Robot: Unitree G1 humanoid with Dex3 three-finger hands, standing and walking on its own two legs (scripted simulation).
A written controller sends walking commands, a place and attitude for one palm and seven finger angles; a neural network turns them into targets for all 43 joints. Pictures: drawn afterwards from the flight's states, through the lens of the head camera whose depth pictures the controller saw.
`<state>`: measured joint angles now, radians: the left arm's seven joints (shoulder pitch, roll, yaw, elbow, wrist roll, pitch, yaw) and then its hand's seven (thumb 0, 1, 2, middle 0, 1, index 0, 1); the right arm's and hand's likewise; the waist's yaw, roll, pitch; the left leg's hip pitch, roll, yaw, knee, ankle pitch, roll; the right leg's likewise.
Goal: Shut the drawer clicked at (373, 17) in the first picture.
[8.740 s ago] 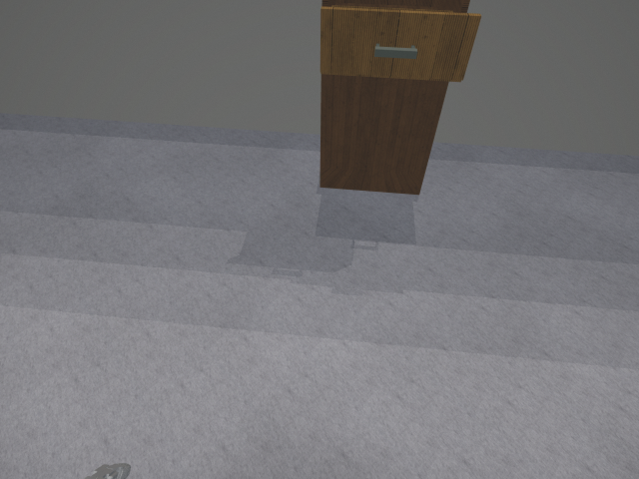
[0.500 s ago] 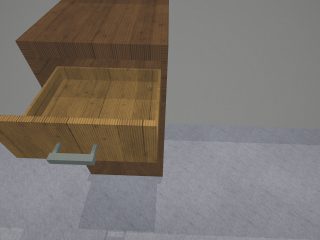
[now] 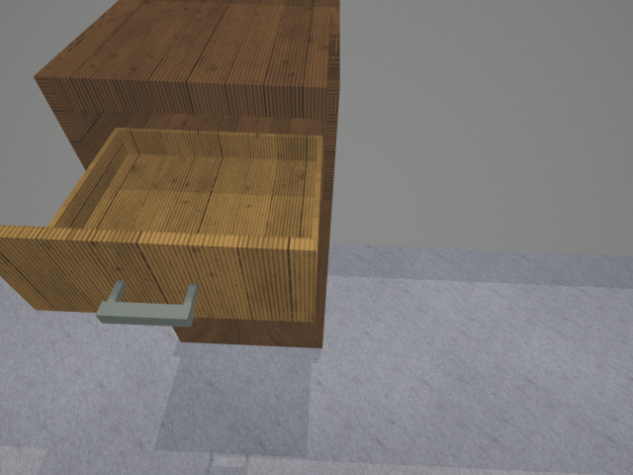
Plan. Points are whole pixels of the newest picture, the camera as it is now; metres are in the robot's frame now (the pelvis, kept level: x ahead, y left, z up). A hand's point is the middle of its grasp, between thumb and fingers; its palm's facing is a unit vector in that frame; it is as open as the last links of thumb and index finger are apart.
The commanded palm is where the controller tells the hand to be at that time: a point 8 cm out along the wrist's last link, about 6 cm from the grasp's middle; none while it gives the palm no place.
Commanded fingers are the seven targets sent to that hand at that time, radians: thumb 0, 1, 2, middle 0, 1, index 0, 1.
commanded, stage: raise the hand and make a fist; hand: left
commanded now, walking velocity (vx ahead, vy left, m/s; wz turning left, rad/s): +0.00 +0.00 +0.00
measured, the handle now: (151, 301) +0.32 +0.25 +0.02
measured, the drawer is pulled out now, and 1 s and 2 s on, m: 0.29 0.29 0.29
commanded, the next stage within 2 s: bring the fist close to the handle in 1.90 s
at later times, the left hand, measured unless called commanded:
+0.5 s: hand out of the picture +0.10 +0.18 -0.03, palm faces +0.14 -0.99 -0.03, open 5.5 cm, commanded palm +0.10 +0.23 -0.01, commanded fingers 0.00 0.90 0.90 -0.72 -0.86 -0.72 -0.86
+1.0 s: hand (137, 457) +0.13 +0.19 +0.04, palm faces +0.05 -1.00 -0.06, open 3.3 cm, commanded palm +0.10 +0.24 +0.06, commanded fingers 0.00 0.90 0.90 -1.22 -1.40 -1.22 -1.40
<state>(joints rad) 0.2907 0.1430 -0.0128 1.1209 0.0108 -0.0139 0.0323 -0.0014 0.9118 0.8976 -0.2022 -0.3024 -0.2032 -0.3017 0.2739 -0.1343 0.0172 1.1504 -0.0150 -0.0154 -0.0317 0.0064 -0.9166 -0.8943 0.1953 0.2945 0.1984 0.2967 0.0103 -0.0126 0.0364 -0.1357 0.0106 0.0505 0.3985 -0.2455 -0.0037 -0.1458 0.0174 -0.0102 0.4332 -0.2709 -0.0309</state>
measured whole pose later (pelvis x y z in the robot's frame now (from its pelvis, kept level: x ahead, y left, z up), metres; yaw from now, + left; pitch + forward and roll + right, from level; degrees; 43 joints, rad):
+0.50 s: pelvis -0.04 -0.01 -0.07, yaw +3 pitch +8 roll -1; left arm 0.62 0.19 0.07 -0.11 -0.20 -0.38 -0.18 0.01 0.91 0.90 -0.54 -0.66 -0.54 -0.66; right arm 0.14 -0.25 -0.03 0.42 0.01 -0.20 -0.03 0.01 -0.91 -0.89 0.19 0.29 0.20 0.30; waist 0.05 -0.01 -0.13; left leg -0.73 0.02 -0.03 1.06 -0.48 -0.01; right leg -0.69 0.01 -0.09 1.05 -0.51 -0.05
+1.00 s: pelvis -0.04 +0.02 -0.05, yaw +3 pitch +5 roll -1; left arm 0.61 0.22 0.11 -0.30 -0.25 -0.26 -0.19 0.01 0.90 0.90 -1.03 -1.20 -1.03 -1.20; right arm 0.30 -0.27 0.00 0.58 0.03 -0.29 -0.05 0.02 -0.91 -0.89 0.20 0.30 0.20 0.30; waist 0.00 0.03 -0.09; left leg -0.57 0.01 0.00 0.90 -0.42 0.02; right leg -0.53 0.00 -0.07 0.86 -0.43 -0.01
